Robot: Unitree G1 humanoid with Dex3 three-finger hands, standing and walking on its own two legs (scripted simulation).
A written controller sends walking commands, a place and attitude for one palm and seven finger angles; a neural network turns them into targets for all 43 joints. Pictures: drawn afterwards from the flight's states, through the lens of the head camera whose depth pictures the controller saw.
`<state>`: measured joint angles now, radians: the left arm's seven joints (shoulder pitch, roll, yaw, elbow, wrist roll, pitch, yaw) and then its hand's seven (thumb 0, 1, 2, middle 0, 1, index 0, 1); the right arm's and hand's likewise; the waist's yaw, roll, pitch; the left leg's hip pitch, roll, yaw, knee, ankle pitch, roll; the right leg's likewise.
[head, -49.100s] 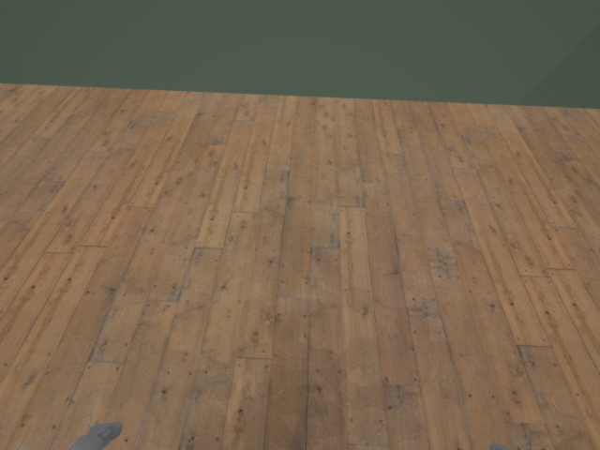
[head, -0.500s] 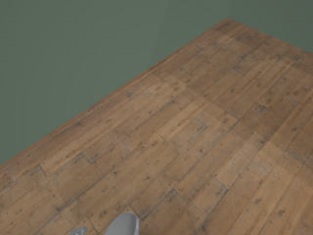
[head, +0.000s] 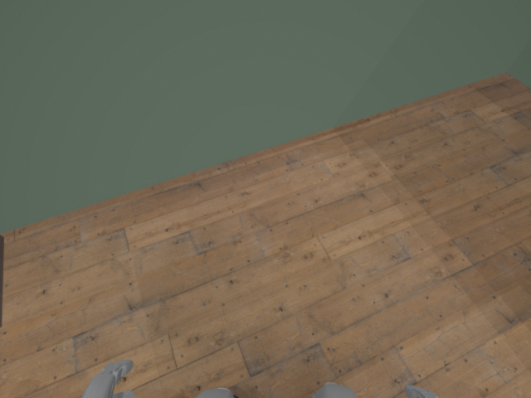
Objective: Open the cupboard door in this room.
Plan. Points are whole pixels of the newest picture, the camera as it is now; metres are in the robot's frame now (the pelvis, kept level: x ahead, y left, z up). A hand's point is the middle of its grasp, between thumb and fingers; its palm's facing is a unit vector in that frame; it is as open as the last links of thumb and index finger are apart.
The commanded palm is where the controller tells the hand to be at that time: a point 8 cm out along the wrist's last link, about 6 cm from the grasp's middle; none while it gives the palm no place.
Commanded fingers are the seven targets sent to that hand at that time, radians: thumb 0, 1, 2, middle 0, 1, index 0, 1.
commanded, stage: turn to face it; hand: left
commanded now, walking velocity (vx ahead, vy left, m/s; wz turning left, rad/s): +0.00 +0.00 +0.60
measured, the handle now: out of the picture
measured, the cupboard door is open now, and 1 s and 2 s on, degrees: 48 48 48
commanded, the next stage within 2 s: take the last steps up to it in 1.94 s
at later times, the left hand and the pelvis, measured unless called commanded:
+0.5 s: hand out of the picture +0.00 +0.19 -0.19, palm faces +0.35 -0.91 -0.23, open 7.4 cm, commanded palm none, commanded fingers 0.00 0.90 0.90 -0.20 -0.30 -0.20 -0.30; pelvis +0.02 -0.02 -0.01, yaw +19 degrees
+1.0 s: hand out of the picture +0.04 +0.16 -0.14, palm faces +0.55 -0.79 -0.28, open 7.4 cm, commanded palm none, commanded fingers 0.00 0.90 0.90 -0.20 -0.30 -0.20 -0.30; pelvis +0.06 -0.06 +0.00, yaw +36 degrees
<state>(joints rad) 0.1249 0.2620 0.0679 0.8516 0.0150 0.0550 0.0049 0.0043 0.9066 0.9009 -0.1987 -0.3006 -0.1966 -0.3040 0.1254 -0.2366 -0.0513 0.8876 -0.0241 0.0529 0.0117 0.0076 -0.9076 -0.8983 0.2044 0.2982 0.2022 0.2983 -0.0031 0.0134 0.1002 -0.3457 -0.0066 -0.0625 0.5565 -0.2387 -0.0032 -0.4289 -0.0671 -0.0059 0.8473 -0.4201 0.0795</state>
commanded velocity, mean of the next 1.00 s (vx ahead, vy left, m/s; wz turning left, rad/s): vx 0.00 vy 0.00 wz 0.60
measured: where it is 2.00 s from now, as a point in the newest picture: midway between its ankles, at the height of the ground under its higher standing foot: outside the picture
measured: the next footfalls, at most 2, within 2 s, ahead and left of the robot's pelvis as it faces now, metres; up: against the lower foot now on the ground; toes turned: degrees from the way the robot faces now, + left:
right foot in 0.06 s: +0.05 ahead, -0.15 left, +0.00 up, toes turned +0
left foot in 0.44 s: +0.05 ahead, +0.09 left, +0.00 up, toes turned +23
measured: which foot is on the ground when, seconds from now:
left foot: down 0.00-0.06, up 0.08-0.42, down 0.44-0.88, up 0.90-1.00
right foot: up 0.00-0.04, down 0.06-0.44, up 0.46-0.86, down 0.88-1.00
